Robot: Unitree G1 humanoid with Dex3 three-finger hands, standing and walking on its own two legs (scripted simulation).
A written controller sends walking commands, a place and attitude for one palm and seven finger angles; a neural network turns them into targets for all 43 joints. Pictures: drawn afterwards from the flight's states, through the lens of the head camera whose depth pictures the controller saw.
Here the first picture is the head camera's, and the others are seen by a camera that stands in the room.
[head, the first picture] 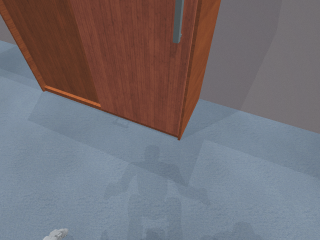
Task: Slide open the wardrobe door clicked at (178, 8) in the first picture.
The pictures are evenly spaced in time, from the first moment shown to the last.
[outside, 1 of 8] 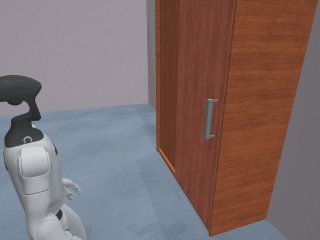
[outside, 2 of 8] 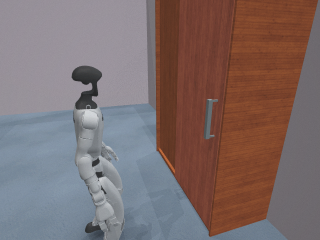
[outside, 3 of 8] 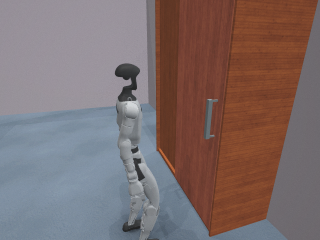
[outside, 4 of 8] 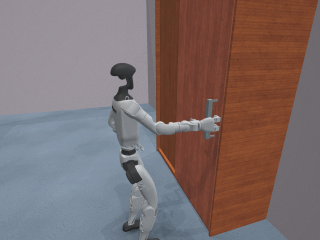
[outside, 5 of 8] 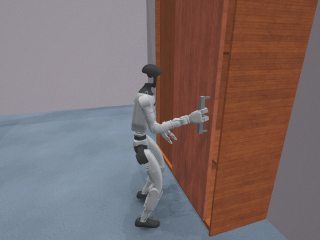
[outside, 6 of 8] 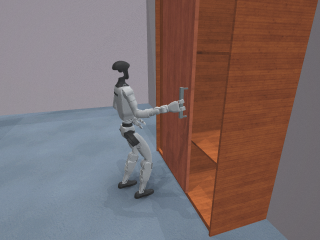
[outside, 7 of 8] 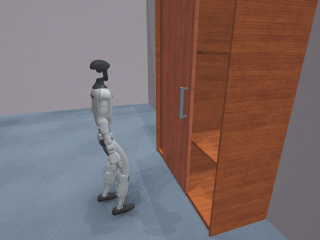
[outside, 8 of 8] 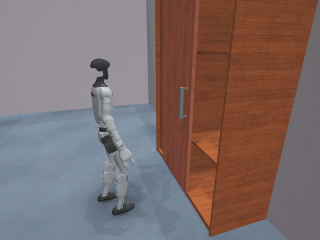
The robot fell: no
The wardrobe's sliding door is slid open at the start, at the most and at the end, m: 0.00 0.43 0.43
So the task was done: yes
